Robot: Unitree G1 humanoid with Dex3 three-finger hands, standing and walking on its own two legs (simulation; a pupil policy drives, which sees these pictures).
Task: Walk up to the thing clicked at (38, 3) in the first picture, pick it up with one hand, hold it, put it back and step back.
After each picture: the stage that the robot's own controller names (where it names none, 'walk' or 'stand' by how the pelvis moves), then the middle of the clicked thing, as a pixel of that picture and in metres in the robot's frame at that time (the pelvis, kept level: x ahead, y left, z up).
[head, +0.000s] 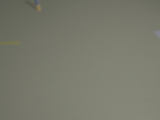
stand; (37, 2) +2.23 +0.65 -0.65
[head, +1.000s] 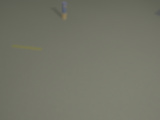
walk; (64, 10) +2.15 +0.25 -0.63
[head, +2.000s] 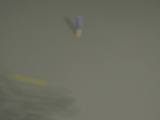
walk; (78, 26) +1.53 +0.04 -0.63
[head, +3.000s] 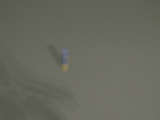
walk; (64, 60) +1.05 +0.11 -0.64
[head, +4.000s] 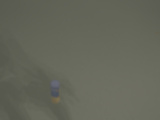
walk; (55, 92) +0.70 +0.15 -0.65
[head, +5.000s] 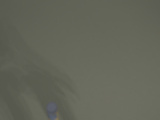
stand; (52, 114) +0.49 +0.16 -0.64
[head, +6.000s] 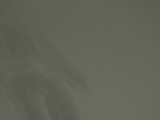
stand; out of the picture +0.43 +0.15 -0.65
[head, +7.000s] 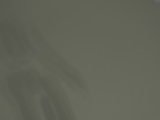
stand; out of the picture +0.40 +0.15 -0.65
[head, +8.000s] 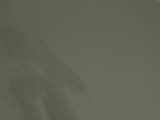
stand; out of the picture +0.43 +0.15 -0.66
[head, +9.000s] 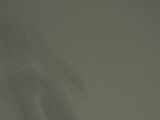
stand; out of the picture +0.41 +0.16 -0.66
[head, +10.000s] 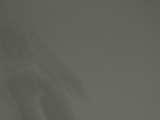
stand; out of the picture +0.42 +0.16 -0.66
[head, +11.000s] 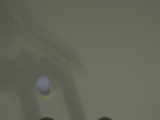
go down; (45, 88) +0.45 +0.17 -0.48
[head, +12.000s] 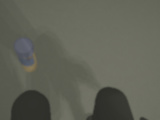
go down; (27, 57) +0.49 +0.20 -0.28
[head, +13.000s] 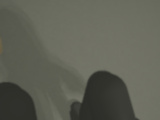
close in; out of the picture +0.48 +0.23 -0.19
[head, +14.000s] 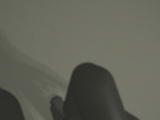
close; out of the picture +0.48 +0.26 -0.16
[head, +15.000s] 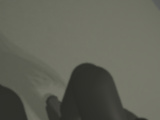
lift; out of the picture +0.44 +0.25 -0.17
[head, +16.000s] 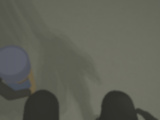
lift; (20, 77) +0.33 +0.20 -0.03
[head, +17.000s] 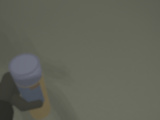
hold; (34, 91) +0.31 +0.15 +0.08
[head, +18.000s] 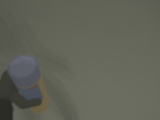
hold; (33, 89) +0.32 +0.16 +0.04
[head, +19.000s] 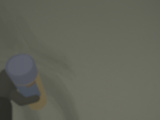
crouch; (30, 86) +0.34 +0.16 +0.01
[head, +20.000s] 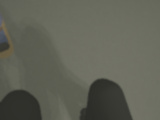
lower; out of the picture +0.48 +0.20 -0.05
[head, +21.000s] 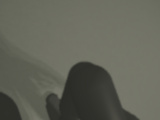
lower; out of the picture +0.45 +0.27 -0.17
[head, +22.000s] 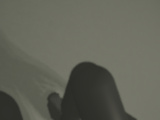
lower; out of the picture +0.45 +0.27 -0.17
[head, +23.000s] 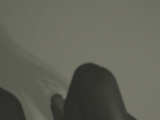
lower; out of the picture +0.44 +0.26 -0.17
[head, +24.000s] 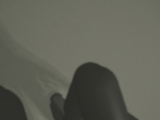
lower; out of the picture +0.44 +0.27 -0.16
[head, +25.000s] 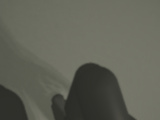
loosen; out of the picture +0.44 +0.24 -0.16
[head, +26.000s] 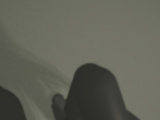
rise; out of the picture +0.44 +0.25 -0.17
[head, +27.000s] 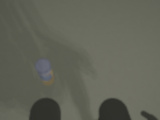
walk; (45, 73) +0.46 +0.17 -0.37
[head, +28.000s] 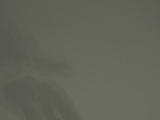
stand; out of the picture +0.40 +0.14 -0.59
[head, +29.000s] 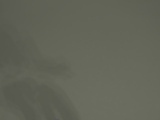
stand; out of the picture +0.40 +0.14 -0.60
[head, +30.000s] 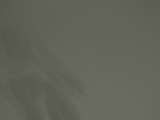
stand; out of the picture +0.41 +0.14 -0.64
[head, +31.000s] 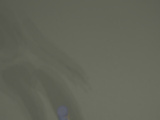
walk; (63, 116) +0.43 +0.12 -0.64
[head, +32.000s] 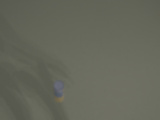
walk; (59, 92) +0.58 +0.12 -0.64
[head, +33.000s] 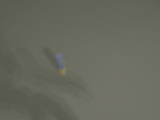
walk; (60, 64) +0.87 +0.25 -0.63
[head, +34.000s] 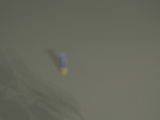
stand; (63, 63) +1.02 +0.16 -0.64
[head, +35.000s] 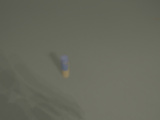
stand; (65, 66) +1.04 +0.16 -0.66
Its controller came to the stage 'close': yes
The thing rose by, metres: 0.69
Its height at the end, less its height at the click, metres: +0.00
